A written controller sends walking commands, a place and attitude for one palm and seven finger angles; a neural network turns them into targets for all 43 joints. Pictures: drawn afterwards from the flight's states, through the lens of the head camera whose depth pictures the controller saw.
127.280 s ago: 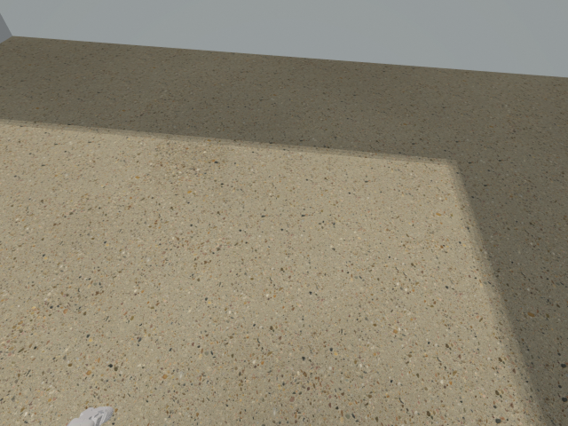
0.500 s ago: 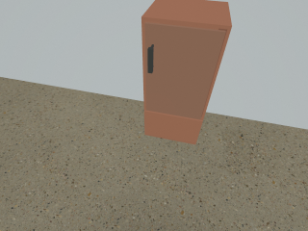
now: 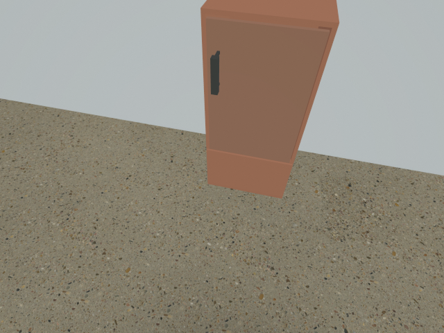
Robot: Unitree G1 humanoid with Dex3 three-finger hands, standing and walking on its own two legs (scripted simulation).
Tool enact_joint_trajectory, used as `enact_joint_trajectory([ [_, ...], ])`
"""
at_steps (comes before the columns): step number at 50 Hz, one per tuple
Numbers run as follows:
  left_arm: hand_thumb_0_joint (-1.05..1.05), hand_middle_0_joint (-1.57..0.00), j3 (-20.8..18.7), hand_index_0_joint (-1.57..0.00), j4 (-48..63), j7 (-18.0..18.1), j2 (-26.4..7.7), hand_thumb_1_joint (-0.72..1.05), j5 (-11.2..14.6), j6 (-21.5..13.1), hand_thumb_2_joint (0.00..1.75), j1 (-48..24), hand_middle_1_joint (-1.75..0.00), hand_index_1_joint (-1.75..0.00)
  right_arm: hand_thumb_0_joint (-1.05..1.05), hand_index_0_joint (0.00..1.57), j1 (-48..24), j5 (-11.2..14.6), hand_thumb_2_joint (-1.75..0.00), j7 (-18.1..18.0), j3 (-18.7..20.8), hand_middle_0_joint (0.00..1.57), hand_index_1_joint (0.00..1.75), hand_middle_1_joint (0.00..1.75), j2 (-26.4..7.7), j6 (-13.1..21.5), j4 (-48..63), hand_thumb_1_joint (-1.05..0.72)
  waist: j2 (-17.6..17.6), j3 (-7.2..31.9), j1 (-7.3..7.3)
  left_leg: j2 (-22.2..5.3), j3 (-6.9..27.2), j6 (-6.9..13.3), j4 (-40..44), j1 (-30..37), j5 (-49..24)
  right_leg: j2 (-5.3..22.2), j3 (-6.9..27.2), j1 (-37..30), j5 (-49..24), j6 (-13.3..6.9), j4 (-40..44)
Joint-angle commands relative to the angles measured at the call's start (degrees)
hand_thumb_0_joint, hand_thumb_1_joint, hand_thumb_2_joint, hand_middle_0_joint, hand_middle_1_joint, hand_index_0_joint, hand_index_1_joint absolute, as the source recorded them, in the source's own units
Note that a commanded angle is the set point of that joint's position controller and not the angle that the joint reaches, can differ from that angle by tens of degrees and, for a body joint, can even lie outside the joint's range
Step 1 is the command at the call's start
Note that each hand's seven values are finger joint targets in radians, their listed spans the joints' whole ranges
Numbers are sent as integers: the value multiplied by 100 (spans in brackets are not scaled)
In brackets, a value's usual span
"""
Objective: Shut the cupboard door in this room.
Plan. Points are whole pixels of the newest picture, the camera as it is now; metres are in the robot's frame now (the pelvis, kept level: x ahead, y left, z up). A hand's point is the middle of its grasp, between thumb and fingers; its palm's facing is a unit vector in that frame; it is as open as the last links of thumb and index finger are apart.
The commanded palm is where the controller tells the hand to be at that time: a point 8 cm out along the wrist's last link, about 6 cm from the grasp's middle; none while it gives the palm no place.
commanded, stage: look to check the result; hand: left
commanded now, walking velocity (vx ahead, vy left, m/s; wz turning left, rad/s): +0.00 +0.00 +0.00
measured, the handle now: (216, 72) +0.94 +0.06 -0.03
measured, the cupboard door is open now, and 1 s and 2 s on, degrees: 0 0 0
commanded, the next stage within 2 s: stand and wait in 0.14 s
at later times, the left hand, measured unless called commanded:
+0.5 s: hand out of the picture +0.04 +0.19 -0.17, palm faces +0.00 -0.97 -0.23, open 7.4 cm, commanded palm none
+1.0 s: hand out of the picture +0.07 +0.20 -0.17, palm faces +0.00 -0.96 -0.27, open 7.4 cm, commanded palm none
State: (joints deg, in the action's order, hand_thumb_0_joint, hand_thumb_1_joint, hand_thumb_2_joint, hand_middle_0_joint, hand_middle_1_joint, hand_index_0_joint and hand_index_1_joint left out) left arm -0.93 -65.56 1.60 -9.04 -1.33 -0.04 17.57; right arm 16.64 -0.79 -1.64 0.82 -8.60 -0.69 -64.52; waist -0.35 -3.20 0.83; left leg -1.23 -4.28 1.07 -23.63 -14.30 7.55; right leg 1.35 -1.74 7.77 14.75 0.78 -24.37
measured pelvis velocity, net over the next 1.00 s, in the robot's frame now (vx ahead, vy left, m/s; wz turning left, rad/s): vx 0.05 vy -0.01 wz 0.01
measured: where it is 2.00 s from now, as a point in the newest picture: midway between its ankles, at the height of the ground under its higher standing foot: outside the picture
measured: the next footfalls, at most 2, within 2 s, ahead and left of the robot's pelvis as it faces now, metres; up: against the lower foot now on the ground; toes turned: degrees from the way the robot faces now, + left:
none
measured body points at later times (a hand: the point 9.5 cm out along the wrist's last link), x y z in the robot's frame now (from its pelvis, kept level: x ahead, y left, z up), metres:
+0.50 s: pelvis +0.03 +0.00 +0.00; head +0.04 +0.00 +0.45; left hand +0.04 +0.24 -0.15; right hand +0.06 -0.25 -0.15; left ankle +0.06 +0.11 -0.74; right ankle -0.02 -0.13 -0.74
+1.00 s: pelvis +0.05 -0.01 +0.00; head +0.06 -0.01 +0.45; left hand +0.07 +0.25 -0.15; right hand +0.09 -0.27 -0.15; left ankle +0.06 +0.11 -0.74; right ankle -0.02 -0.13 -0.74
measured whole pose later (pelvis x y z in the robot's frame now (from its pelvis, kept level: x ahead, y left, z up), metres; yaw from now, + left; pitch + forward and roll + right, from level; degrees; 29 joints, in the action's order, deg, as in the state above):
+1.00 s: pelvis +0.05 -0.01 +0.00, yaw +0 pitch -1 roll +0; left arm -0.7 -65.1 0.9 -13.9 -1.2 -0.8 11.5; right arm 9.2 -0.7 -1.3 0.1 -14.1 0.1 -64.8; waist 0.2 -3.0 0.4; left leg -1.2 -3.8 -0.2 -19.9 -9.0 9.5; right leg 1.1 -2.2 1.2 15.5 0.1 -18.1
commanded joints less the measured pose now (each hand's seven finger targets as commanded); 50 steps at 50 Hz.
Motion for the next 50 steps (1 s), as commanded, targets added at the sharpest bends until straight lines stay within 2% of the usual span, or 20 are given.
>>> enact_joint_trajectory([
  [1,0,-20,-95,-20,138,28,-679,90,24,-63,90,357,-30,-30,0,20,169,14,-90,-27,136,20,30,30,-750,75,204,-90,98,-133,-31,-476,627,49,454,497,304,418,418,674,-13,-275,719],
  [3,0,-20,-83,-20,135,24,-667,90,30,-54,90,269,-30,-30,0,20,121,2,-90,-22,118,20,30,30,-731,70,184,-90,56,-245,-15,-488,616,35,519,443,403,426,417,686,43,-262,738],
  [6,0,-20,-92,-20,142,22,-754,90,24,-70,90,258,-30,-30,0,20,16,12,-90,-21,132,20,30,30,-825,85,208,-90,66,-112,-39,-495,626,44,479,555,174,423,419,588,-149,-262,739],
  [9,0,-20,-88,-20,145,13,-769,90,26,-66,90,160,-30,-30,0,20,-89,2,-90,-17,119,20,30,30,-835,97,201,-90,-9,-162,-40,-499,625,33,539,545,188,445,407,547,-191,-245,752],
  [16,0,-20,-107,-20,193,-3,-957,90,25,-103,90,20,-30,-30,0,20,-265,16,-90,-11,136,20,30,30,-1045,119,242,-90,82,8,-38,-521,623,33,507,694,-153,465,426,370,-447,-245,819],
  [20,0,-20,-111,-20,194,-11,-1006,90,34,-109,90,-90,-30,-30,0,20,-382,1,-90,-14,120,20,30,30,-1112,148,224,-90,-26,93,-51,-539,626,38,518,753,-392,495,424,218,-658,-239,814],
  [26,0,-20,-131,-20,217,-20,-1162,90,35,-126,90,-176,-30,-30,0,20,-486,18,-90,-10,124,20,30,30,-1263,150,245,-90,105,154,-61,-562,643,41,506,829,-572,518,407,108,-808,-249,882],
  [29,0,-20,-131,-20,214,-21,-1204,90,42,-124,90,-237,-30,-30,0,20,-540,9,-90,-11,113,20,30,30,-1276,170,228,-90,-6,218,-68,-565,638,41,510,872,-739,546,392,-5,-969,-241,862],
  [32,0,-20,-131,-20,220,-23,-1241,90,38,-123,90,-291,-30,-30,0,20,-568,13,-90,-9,116,20,30,30,-1307,159,228,-90,61,113,-59,-571,642,34,535,842,-716,558,375,3,-975,-242,909],
  [40,0,-20,-128,-20,223,-26,-1323,90,49,-130,90,-338,-30,-30,0,20,-649,6,-90,-11,104,20,30,30,-1423,172,220,-90,17,295,-67,-583,631,30,509,984,-953,585,378,-152,-1242,-248,904],
  [44,0,-20,-130,-20,233,-24,-1354,90,46,-126,90,-378,-30,-30,0,20,-672,12,-90,-12,99,20,30,30,-1418,162,222,-90,89,169,-63,-583,630,17,534,940,-946,580,367,-146,-1290,-244,929],
  [50,0,-20,-128,-20,231,-19,-1365,90,49,-130,90,-367,-30,-30,0,20,-698,9,-90,-14,92,20,30,30,-1437,163,216,-90,87,263,-63,-584,620,16,511,1022,-1032,591,362,-213,-1407,-246,933],
])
